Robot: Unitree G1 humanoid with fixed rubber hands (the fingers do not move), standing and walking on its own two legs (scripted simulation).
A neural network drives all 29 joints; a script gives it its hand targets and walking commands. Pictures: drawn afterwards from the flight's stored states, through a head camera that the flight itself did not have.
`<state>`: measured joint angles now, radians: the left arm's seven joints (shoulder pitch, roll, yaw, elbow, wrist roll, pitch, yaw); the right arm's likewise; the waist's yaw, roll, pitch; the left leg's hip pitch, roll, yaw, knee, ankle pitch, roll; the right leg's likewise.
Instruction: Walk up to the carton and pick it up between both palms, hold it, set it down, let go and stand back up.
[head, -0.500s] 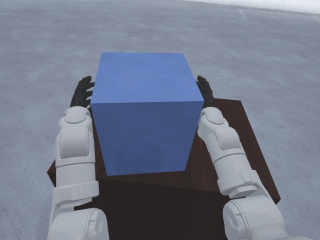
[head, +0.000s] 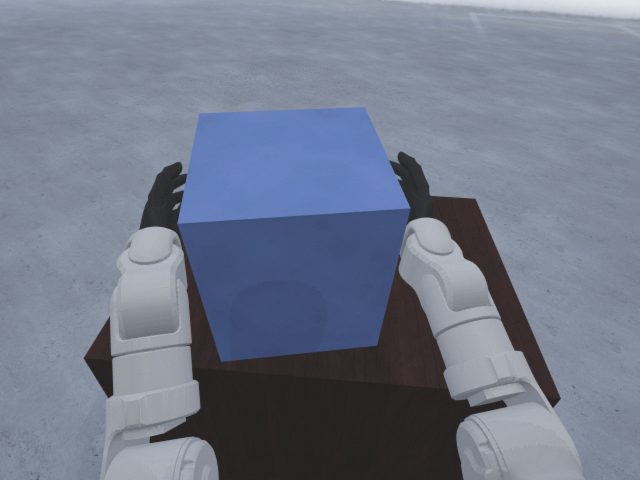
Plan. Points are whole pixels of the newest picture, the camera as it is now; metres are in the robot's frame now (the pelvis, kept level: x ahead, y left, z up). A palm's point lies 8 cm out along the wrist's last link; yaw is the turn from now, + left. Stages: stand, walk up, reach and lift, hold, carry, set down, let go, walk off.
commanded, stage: hold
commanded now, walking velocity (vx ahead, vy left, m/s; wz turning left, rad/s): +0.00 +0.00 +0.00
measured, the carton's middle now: (292, 235) +0.37 +0.01 +0.17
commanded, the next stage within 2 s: none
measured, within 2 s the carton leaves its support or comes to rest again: neither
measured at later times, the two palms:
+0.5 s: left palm (147, 234) +0.35 +0.17 +0.20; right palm (405, 225) +0.34 -0.13 +0.20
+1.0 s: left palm (146, 236) +0.35 +0.17 +0.20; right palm (403, 226) +0.35 -0.13 +0.19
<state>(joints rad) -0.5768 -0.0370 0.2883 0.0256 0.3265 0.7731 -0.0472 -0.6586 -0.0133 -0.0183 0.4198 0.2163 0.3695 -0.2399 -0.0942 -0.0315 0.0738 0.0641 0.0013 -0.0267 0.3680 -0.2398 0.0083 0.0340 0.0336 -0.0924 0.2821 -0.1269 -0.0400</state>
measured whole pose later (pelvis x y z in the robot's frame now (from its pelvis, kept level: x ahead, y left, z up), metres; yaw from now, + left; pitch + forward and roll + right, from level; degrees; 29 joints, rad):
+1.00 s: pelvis -0.01 +0.01 +0.00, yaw +1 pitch -12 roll -1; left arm -0.63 -0.02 0.28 0.10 0.36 0.76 -0.05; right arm -0.68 0.01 -0.08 0.50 0.14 0.31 -0.20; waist -0.09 -0.05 0.10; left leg 0.05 -0.02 -0.02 0.37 -0.22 0.03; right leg 0.03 0.01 -0.09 0.27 -0.10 -0.02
